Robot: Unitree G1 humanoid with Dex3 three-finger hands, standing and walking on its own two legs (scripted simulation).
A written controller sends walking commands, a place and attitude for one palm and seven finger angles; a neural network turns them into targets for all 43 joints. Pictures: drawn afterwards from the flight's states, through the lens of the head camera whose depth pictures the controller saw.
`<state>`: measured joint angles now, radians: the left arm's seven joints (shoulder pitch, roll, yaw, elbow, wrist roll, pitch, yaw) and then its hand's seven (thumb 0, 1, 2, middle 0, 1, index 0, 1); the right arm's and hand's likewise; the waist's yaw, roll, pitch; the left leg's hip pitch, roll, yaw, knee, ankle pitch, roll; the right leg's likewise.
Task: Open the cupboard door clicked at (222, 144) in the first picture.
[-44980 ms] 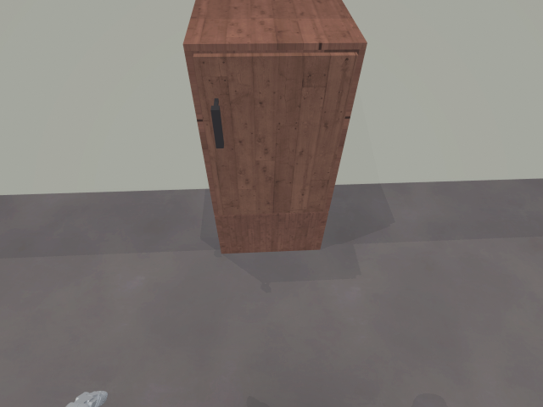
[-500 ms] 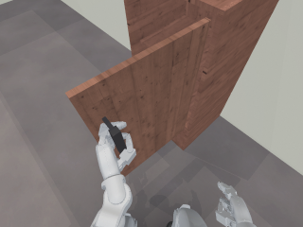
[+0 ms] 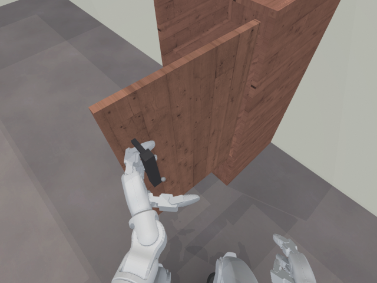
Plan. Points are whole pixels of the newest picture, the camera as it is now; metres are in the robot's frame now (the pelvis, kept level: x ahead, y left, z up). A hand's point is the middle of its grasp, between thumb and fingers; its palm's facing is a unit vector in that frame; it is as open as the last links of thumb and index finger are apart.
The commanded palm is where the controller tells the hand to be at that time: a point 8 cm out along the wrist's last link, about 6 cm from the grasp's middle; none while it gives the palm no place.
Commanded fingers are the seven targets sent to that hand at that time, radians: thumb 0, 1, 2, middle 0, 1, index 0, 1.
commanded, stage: open thumb and fingers to let go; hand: left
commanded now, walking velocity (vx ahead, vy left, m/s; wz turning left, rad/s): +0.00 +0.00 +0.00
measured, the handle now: (146, 163) +0.36 +0.11 +0.03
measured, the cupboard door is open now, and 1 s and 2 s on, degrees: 86 89 89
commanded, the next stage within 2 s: slide the hand sideways off the handle in 0.18 s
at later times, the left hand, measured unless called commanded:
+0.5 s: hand (161, 198) +0.28 +0.07 +0.03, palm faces -0.14 -0.99 -0.03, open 16.2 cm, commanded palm +0.26 +0.11 +0.03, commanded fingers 0.00 -0.50 0.30 -0.15 -0.30 -0.15 -0.30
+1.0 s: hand (145, 213) +0.25 +0.09 +0.03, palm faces -0.06 -1.00 -0.01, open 16.2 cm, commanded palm +0.22 +0.16 +0.03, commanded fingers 0.00 -0.50 0.30 -0.15 -0.30 -0.15 -0.30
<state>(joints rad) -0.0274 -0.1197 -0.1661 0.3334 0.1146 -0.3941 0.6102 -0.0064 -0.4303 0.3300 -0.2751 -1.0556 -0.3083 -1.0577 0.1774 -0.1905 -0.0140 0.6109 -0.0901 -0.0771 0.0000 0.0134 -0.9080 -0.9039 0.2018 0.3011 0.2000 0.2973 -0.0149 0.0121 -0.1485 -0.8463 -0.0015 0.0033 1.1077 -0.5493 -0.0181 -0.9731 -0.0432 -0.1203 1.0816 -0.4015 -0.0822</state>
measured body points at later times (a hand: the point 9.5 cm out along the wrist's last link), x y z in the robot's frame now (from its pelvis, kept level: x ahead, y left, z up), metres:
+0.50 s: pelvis -0.01 +0.02 -0.01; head +0.07 +0.00 +0.44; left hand +0.28 +0.12 +0.04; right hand +0.17 -0.20 -0.11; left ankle -0.01 +0.13 -0.65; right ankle +0.07 -0.08 -0.65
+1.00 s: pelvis +0.01 +0.02 -0.01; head +0.09 +0.01 +0.43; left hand +0.25 +0.15 +0.04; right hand +0.19 -0.20 -0.10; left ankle -0.01 +0.13 -0.65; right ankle +0.07 -0.08 -0.65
